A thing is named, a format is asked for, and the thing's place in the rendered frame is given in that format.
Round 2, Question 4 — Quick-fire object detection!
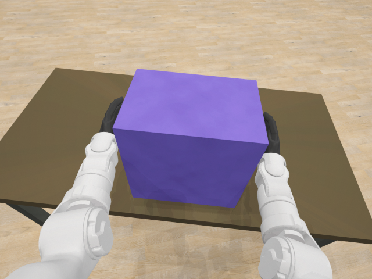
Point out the robot left forearm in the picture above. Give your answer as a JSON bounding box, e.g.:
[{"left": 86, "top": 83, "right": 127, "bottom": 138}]
[{"left": 38, "top": 132, "right": 118, "bottom": 257}]

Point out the robot right forearm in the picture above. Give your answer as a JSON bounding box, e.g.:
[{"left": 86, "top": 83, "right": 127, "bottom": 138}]
[{"left": 255, "top": 153, "right": 321, "bottom": 250}]

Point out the right robot upper arm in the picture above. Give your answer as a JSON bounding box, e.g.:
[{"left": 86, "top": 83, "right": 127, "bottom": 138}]
[{"left": 258, "top": 235, "right": 332, "bottom": 279}]

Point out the table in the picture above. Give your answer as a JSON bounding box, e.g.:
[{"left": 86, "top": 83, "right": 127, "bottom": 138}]
[{"left": 0, "top": 68, "right": 372, "bottom": 248}]

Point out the right robot hand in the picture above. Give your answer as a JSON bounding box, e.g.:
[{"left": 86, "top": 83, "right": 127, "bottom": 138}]
[{"left": 263, "top": 112, "right": 280, "bottom": 155}]

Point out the left robot hand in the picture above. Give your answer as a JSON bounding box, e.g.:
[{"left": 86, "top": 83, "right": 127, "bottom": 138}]
[{"left": 99, "top": 97, "right": 124, "bottom": 134}]

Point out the carton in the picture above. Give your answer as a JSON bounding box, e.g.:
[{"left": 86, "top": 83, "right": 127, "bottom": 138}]
[{"left": 112, "top": 69, "right": 269, "bottom": 208}]

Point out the left robot upper arm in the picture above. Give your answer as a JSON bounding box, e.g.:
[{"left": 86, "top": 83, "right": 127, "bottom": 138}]
[{"left": 5, "top": 206, "right": 114, "bottom": 279}]

